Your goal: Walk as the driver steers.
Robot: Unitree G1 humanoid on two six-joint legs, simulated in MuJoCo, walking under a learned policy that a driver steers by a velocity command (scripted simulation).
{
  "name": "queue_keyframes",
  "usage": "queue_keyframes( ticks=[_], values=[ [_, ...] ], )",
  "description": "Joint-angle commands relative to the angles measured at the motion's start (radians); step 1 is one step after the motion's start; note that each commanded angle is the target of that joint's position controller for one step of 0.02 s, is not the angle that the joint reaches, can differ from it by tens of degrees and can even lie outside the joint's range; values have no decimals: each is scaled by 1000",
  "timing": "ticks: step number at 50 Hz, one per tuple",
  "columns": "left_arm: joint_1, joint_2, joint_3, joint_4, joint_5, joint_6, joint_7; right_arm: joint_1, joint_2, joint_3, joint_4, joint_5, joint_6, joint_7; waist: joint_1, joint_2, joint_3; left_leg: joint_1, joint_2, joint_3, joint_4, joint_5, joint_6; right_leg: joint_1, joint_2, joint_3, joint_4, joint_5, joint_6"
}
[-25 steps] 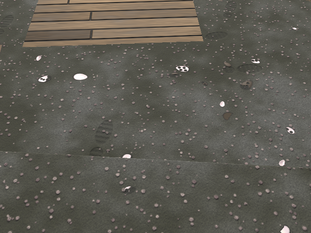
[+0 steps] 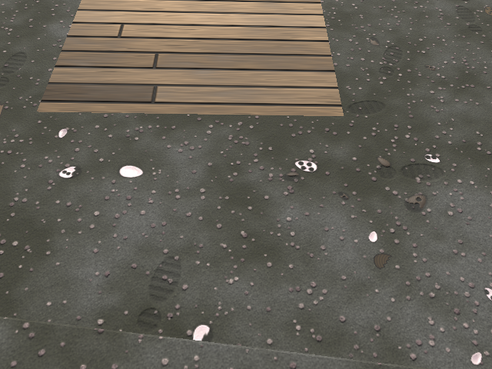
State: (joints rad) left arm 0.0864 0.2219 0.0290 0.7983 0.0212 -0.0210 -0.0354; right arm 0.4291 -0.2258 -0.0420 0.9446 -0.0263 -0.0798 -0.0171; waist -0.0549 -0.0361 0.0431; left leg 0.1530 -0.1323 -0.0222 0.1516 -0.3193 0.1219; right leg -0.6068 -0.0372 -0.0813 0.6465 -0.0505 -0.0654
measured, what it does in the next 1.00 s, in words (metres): walks ahead, turning right: right foot, then left foot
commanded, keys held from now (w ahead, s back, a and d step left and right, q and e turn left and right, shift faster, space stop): w+e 0.56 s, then w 0.24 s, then no key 0.20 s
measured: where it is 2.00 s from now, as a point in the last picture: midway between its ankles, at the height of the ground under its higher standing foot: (299, 267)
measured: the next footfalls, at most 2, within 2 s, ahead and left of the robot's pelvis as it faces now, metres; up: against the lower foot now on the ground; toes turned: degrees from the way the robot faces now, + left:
right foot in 0.08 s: +0.21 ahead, -0.08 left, +0.00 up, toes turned -5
left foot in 0.58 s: +0.46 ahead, +0.04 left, +0.00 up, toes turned -22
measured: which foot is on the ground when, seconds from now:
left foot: down 0.00-0.10, up 0.12-0.56, down 0.58-1.00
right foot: up 0.00-0.06, down 0.08-0.58, up 0.60-1.00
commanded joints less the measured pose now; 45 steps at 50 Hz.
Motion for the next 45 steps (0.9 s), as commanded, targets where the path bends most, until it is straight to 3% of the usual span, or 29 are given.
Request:
queue_keyframes(
  ticks=[1, 3, 4, 5, 6, 7, 8, 10, 13, 19, 22, 23, 25, 27, 28, 29, 30, 31, 32, 33, 34, 35, 37, 40, 41, 42, 43, 44, 45],
  values=[
    [-11, 92, 21, -68, -4, -22, 8, 25, -150, -23, -19, -9, -10, -20, 50, 122, -3, 18, 321, 20, 185, 1212, -6, 108, 88, -42, -45, -103, -66],
    [255, 134, 44, 16, -1, -30, 21, -15, -182, -31, -25, -12, 0, -25, 170, 124, -123, -17, 314, 52, 508, 1258, -22, 361, 128, -29, -124, -118, -111],
    [408, 175, 62, 54, 17, -35, 29, -56, -185, -30, -50, 2, -2, -23, 248, 73, -195, -201, 272, 88, 790, 993, -31, 590, 26, 112, -180, -110, -164],
    [436, 285, 91, 53, 29, -30, 32, 18, -89, -14, -93, 23, -8, -5, 171, -154, -275, -609, 73, 120, 1208, 144, -88, 877, -261, 610, -202, -55, -322],
    [365, 249, 87, 56, -26, -18, 18, -6, -140, -22, -110, -2, -15, 5, 139, -101, -300, -775, 37, -41, 1324, -142, -74, 885, -302, 859, -332, -78, -376],
    [271, 223, 82, 31, -31, -13, 16, -82, -146, -20, -142, -4, -25, 10, 112, -42, -141, -853, 107, -72, 1304, -72, -70, 749, -281, 712, -355, -138, -352],
    [233, 165, 68, 23, -21, -12, 15, -123, -153, -18, -155, -1, -33, 15, 95, 48, -64, -838, 147, -57, 1237, -15, -73, 621, -247, 612, -390, -106, -315],
    [211, 128, 52, 30, -17, -24, 24, -124, -129, -14, -172, -9, -6, 18, 30, 69, 0, -749, 193, -49, 1098, 4, -98, 436, -151, 478, -425, 18, -246],
    [260, 168, 59, 44, -25, -47, 27, -130, -101, -4, -193, -20, 38, 22, 16, 16, -16, -702, 206, -11, 957, 47, -136, 367, -84, 377, -445, 155, -225],
    [385, 191, 66, 41, -34, -35, 33, -378, -101, 3, -290, -16, 46, 33, 108, -20, -9, -801, 188, 19, 648, 305, -166, 473, -31, 372, -420, 285, -139],
    [374, 199, 70, 17, -19, -27, 34, -404, -92, 14, -302, -9, 37, 42, 118, -49, -58, -643, 122, 60, 618, 393, -159, 420, 9, 341, -382, 381, -111],
    [371, 200, 69, 6, -4, -27, 37, -368, -116, 5, -284, -12, 31, 41, 108, -71, -85, -663, 141, 22, 705, 423, -141, 485, -31, 377, -336, 428, -124],
    [367, 207, 71, -18, 0, -23, 45, -383, -152, 0, -297, -19, 17, 41, 103, -37, -66, -755, 154, -12, 694, 300, -124, 587, -71, 437, -269, 452, -161],
    [283, 221, 74, -61, 5, -19, 50, -299, -164, -2, -279, -23, 1, 40, 47, -21, -58, -618, 123, -22, 594, 159, -101, 547, -65, 452, -173, 548, -149],
    [216, 226, 74, -84, 3, -18, 46, -176, -175, -9, -242, -18, -6, 36, -14, -16, -90, -437, 94, -9, 524, 106, -84, 469, -30, 436, -69, 617, -127],
    [173, 218, 72, -91, -9, -25, 38, -6, -195, -23, -202, -21, -14, 30, -114, 10, -145, -241, 105, -6, 417, 156, -66, 397, 8, 412, 141, 595, -102],
    [222, 130, 53, -107, -26, -37, 35, 115, -271, -43, -192, -33, -18, 18, -130, 155, -238, -50, 310, -223, 327, 78, -3, 271, 88, 344, 465, 223, -61],
    [395, 29, 31, -86, -8, -41, 41, 34, -281, -40, -221, -14, -12, 16, 29, 278, -217, 44, 541, -535, 315, 334, 81, 50, 189, 254, 694, -532, -34],
    [422, 112, 38, -75, 7, -39, 46, 2, -262, -44, -221, 10, -10, 22, 47, 283, -182, -16, 565, -778, 183, 222, 184, -107, 154, 222, 729, -503, -35],
    [320, 169, 53, -59, 16, -24, 45, -73, -178, -29, -236, 9, -16, 28, 50, 88, -33, -154, 535, -667, 153, 180, 197, -139, 97, 240, 714, -396, -26],
    [244, 193, 63, -66, 17, -14, 39, -111, -140, -17, -239, 7, -21, 37, 45, 22, 26, -260, 481, -526, 155, 264, 179, -103, 81, 248, 646, -349, -19],
    [230, 180, 63, -75, 13, -1, 30, -96, -156, -19, -218, 1, -26, 42, 64, 62, 45, -314, 450, -434, 145, 350, 165, -74, 70, 248, 606, -345, -11],
    [190, 152, 52, -91, 16, 19, 4, -79, -176, -26, -183, 14, -34, 42, 80, 119, 56, -357, 373, -299, 84, 311, 118, -30, 47, 227, 463, -285, 6],
    [79, 121, 33, -124, 28, 20, -16, -33, -204, -37, -146, 17, -27, 31, 57, 119, 9, -295, 328, -152, 62, 468, 88, -13, 53, 148, 311, -160, 19],
    [82, 119, 35, -104, 30, 17, -16, -15, -201, -36, -137, 3, -29, 31, 45, 125, -13, -249, 335, -115, 115, 574, 91, -24, 49, 124, 356, -36, 4],
    [69, 116, 33, -104, 32, 13, -14, 7, -181, -28, -132, 8, -27, 31, 42, 108, -24, -228, 328, -90, 135, 647, 82, -39, 40, 112, 334, -3, -2],
    [-51, 141, 44, -142, 17, -5, -6, 77, -162, -23, -104, 7, -41, 26, -13, 129, 25, -130, 289, -95, 127, 529, 68, -185, 34, 138, 247, 56, 5],
    [-111, 133, 40, -161, 21, -15, -3, 103, -158, -21, -88, 5, -49, 22, -30, 145, 34, -83, 292, -108, 137, 487, 70, -228, 21, 132, 184, 81, 8],
    [-129, 137, 36, -168, 25, -26, -5, 82, -158, -23, -82, 9, -55, 15, -10, 134, 43, -107, 273, -93, 143, 412, 46, -178, -3, 147, 57, 197, 12]
  ],
)
Keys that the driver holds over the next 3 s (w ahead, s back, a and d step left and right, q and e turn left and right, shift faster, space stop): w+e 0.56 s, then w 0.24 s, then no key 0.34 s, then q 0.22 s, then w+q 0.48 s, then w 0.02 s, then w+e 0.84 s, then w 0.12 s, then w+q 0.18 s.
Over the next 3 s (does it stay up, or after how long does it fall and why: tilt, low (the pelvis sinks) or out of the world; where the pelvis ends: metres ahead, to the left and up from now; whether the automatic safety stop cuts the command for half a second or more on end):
stays up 1.34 -0.33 -0.12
